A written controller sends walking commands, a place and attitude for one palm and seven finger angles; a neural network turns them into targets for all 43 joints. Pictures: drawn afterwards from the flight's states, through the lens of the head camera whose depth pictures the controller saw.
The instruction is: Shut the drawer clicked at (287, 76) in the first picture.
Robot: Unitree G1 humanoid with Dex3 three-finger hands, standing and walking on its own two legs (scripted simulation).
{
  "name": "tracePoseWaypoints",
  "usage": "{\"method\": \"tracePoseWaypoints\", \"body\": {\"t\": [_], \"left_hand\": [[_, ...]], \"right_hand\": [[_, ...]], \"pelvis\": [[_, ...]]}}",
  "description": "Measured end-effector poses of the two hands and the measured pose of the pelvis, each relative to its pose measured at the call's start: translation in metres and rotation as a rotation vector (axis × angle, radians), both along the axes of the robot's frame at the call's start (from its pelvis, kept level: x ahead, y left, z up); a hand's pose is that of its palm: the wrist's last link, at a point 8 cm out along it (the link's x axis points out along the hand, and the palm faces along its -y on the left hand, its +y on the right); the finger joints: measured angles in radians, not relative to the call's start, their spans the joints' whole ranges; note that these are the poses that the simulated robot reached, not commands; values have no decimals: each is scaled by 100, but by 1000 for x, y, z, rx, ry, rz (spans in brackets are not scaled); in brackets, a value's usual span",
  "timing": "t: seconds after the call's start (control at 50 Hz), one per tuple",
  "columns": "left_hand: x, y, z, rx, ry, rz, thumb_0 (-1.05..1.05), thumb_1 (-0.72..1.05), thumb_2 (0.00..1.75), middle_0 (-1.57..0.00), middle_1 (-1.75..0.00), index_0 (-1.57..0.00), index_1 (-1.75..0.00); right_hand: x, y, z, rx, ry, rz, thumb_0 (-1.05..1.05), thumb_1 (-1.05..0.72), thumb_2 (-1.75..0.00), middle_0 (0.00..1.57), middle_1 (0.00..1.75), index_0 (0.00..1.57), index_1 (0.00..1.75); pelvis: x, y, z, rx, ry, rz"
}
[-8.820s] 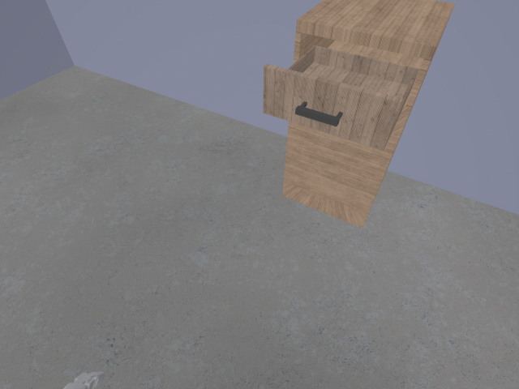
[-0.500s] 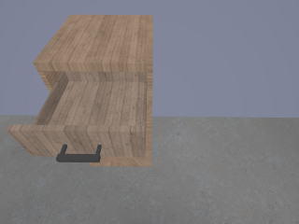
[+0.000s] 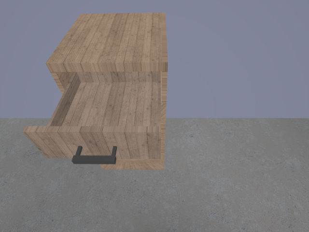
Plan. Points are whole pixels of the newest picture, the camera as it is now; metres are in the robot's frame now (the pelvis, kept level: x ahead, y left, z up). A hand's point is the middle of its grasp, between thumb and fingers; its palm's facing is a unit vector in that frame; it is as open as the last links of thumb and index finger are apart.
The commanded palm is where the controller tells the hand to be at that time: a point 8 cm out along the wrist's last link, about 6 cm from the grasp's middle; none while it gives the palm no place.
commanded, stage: come to a stop and stand still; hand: left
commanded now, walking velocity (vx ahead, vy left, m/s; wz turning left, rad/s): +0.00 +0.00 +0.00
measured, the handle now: (95, 154) +0.33 +0.20 -0.02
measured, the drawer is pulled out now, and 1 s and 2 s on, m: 0.27 0.27 0.27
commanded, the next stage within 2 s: look again from close up in 0.54 s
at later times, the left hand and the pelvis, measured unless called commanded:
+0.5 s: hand out of the picture +0.03 +0.16 -0.17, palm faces +0.03 -0.98 -0.19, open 7.4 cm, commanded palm none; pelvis +0.03 -0.01 +0.00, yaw +0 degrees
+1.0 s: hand out of the picture +0.02 +0.15 -0.17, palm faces +0.04 -0.98 -0.19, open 7.4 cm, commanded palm none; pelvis +0.03 -0.02 +0.00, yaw +0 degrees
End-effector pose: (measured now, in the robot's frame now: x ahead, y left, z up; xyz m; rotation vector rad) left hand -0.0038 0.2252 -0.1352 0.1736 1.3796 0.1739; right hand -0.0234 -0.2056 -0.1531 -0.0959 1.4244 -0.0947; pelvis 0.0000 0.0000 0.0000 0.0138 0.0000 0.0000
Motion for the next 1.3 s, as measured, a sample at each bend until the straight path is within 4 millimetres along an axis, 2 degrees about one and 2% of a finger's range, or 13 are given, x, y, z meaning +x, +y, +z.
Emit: {"method": "tracePoseWaypoints", "body": {"t": [0.12,0.26,0.42,0.72,1.24,1.26,1.3], "left_hand": [[0,-9,-4,-25,29,14,1,90,90,-20,-30,-20,-29],[10,-18,-8,-41,26,17,1,91,90,-20,-30,-20,-29],[21,-17,-8,-36,12,15,1,91,90,-20,-30,-20,-29],[27,-19,-4,-23,6,16,0,91,90,-20,-30,-20,-29],[6,-40,-6,-39,41,32,0,90,90,-20,-30,-20,-29],[12,-38,-1,-33,3,63,1,91,90,-20,-30,-20,-30],[39,-19,24,42,-202,95,5,96,90,-21,-31,-21,-30]], "right_hand": [[19,-5,2,-22,-14,5,0,-90,-90,19,30,20,30],[44,-14,5,-51,-45,13,1,-91,-90,19,30,20,30],[58,-22,8,-68,-59,18,1,-92,-90,19,30,20,30],[50,-20,5,-43,-20,14,1,-91,-90,19,30,20,30],[35,-24,4,-25,11,5,1,-91,-90,19,30,20,30],[37,-27,5,-36,-16,5,1,-91,-90,20,30,20,30],[50,-38,9,-78,-145,7,2,-92,-90,20,30,20,30]], "pelvis": [[12,-1,1,-1,-4,-1],[22,-4,1,-3,-14,0],[29,-7,2,-5,-18,3],[32,-13,3,-3,-19,7],[27,-23,3,-6,-11,7],[25,-23,2,-11,-12,4],[24,-22,0,-8,-14,-3]]}}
